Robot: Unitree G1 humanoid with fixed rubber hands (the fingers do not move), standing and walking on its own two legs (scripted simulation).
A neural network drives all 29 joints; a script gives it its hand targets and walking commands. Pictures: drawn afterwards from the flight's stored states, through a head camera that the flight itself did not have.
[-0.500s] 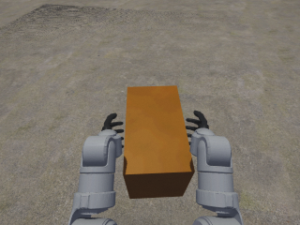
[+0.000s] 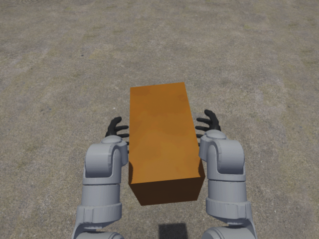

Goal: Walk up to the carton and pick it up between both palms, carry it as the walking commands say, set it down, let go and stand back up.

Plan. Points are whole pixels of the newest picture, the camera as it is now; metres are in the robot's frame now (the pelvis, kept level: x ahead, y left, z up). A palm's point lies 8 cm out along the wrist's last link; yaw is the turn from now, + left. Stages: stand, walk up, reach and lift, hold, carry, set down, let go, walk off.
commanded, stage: carry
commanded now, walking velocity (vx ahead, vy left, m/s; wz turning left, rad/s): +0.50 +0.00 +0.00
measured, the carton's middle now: (163, 143) +0.37 +0.00 -0.02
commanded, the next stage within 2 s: none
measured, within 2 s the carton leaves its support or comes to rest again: neither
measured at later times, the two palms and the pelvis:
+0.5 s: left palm (144, 43) +0.66 +0.06 +0.12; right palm (215, 44) +0.68 -0.17 +0.10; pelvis +0.35 -0.07 +0.01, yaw +4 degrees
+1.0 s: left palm (145, 9) +1.04 +0.08 +0.05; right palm (196, 4) +1.05 -0.15 +0.07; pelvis +0.71 -0.03 +0.01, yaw -2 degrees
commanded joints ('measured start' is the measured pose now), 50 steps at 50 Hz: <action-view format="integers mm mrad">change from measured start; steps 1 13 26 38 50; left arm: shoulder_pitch -530 -424 -441 -517 -622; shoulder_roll -1069 -1017 -1005 -960 -1043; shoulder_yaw -539 -491 -432 -448 -560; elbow -366 -137 -231 -240 -474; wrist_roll -401 -335 -360 -373 -413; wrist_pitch -118 -21 -56 -22 -139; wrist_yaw -244 -239 -274 -274 -232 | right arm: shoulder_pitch -315 -271 -402 -386 -315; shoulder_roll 1060 976 1117 1089 1079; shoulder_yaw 461 437 585 508 453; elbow -148 -22 -116 -32 -152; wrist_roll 416 313 409 377 428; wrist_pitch -84 -9 -26 15 -99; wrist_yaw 247 240 227 204 250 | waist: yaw -49 -5 -9 -14 -41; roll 161 -43 -272 -276 232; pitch -625 -405 -358 -348 -570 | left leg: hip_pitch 770 288 -279 86 676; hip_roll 272 68 3 -170 258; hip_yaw -341 38 -99 152 -232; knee -148 190 444 14 -184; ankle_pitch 525 300 -44 149 522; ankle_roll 93 -54 -78 -70 62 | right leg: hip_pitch -221 409 590 606 -155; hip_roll -27 45 -256 -127 -1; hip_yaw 59 -95 178 -129 33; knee -224 -710 -906 -545 -352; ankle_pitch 85 362 686 1403 195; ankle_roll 9 -24 -80 -36 19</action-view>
